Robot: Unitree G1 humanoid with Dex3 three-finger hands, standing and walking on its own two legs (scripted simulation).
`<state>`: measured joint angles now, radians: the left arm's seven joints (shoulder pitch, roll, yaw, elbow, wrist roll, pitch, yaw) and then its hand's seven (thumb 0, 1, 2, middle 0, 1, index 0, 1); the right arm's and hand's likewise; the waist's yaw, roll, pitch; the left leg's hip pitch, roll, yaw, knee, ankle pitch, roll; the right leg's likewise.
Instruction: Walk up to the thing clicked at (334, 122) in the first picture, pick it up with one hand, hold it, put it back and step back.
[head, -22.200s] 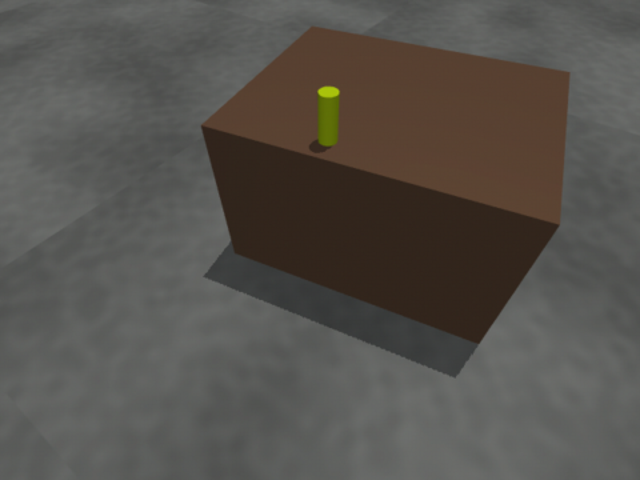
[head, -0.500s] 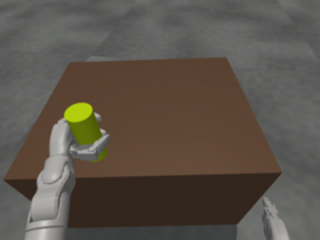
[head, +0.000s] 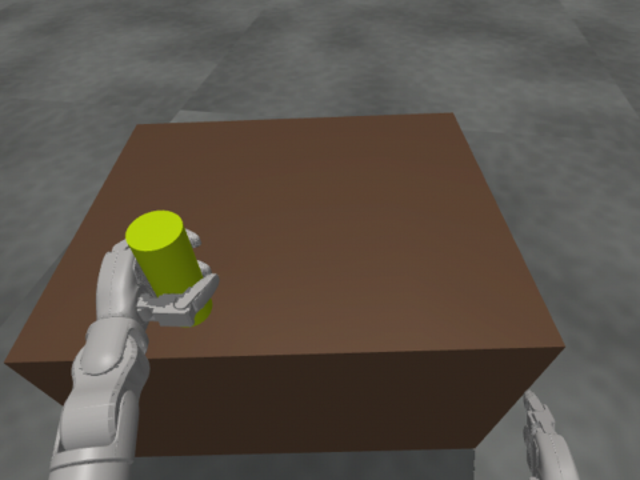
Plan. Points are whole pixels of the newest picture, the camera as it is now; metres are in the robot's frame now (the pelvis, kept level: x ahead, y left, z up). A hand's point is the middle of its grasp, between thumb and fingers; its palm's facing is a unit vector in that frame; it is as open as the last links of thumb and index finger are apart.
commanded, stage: hold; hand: left
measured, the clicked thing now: (174, 273) +0.32 +0.17 +0.13
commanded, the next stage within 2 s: crouch in 1.04 s
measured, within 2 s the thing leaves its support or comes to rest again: neither
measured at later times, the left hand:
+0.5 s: hand (175, 275) +0.31 +0.17 +0.13, palm faces +0.14 -0.99 +0.00, open 7.8 cm
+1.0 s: hand (179, 275) +0.31 +0.16 +0.13, palm faces +0.12 -0.99 -0.01, open 7.9 cm
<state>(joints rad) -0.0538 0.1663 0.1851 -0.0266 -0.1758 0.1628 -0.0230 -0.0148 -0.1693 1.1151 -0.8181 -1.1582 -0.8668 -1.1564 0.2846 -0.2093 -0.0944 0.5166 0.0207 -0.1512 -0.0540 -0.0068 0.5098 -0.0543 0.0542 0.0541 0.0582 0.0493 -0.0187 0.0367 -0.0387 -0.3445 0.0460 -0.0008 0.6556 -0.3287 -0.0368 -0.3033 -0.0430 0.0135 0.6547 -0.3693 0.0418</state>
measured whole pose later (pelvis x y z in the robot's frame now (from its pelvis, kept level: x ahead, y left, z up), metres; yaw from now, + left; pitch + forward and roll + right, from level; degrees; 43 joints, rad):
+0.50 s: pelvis -0.01 +0.00 +0.00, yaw +0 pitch +1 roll +0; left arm -0.06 0.17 0.20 -0.03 -0.18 0.12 -0.02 -0.01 -0.18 1.13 -0.81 -1.18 -0.86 -1.17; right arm 0.28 -0.21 -0.09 0.53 0.02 -0.15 -0.06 -0.01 0.51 -0.06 0.05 0.05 0.06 0.05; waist -0.02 0.02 -0.03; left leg -0.34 0.05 -0.01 0.64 -0.31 -0.04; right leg -0.30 -0.04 0.01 0.64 -0.36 0.04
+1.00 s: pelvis +0.00 +0.00 +0.00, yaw +0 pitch +0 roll +0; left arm -0.08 0.18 0.18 0.01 -0.17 0.11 -0.03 -0.01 -0.19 1.14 -0.81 -1.18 -0.86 -1.18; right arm 0.26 -0.20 -0.08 0.56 0.02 -0.14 -0.06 -0.01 0.51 -0.06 0.05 0.05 0.06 0.05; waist -0.02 0.03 -0.04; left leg -0.33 0.05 -0.01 0.63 -0.31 -0.04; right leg -0.28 -0.04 0.00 0.63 -0.35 0.04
